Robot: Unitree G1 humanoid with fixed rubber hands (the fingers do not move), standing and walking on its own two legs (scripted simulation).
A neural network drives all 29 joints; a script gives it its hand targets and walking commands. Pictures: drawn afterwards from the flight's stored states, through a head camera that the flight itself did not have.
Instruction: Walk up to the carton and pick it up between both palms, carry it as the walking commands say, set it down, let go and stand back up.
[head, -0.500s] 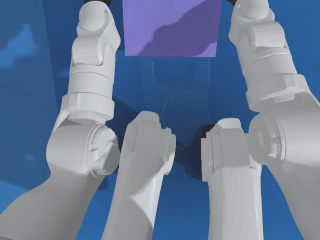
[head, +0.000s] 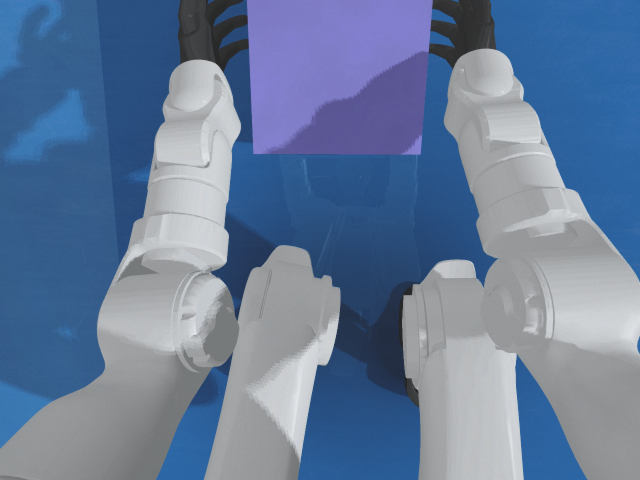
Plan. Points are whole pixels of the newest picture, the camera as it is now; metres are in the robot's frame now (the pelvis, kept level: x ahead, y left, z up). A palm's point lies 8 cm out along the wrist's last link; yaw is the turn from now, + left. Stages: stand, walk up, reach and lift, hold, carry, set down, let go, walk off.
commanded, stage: set down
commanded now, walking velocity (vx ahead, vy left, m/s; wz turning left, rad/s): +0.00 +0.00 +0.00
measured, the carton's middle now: (333, 64) +0.52 +0.05 -0.26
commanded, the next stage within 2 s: none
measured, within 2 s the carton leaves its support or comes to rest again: rests again in 0.66 s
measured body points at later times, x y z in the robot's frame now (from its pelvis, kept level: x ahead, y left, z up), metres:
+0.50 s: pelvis +0.00 +0.00 -0.01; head +0.37 +0.00 +0.25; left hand +0.52 +0.18 -0.18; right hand +0.54 -0.09 -0.20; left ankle +0.08 +0.13 -0.33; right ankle +0.09 -0.12 -0.33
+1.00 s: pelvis +0.00 +0.00 -0.02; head +0.36 +0.00 +0.25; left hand +0.51 +0.18 -0.20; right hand +0.54 -0.09 -0.21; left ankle +0.08 +0.13 -0.33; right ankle +0.09 -0.12 -0.33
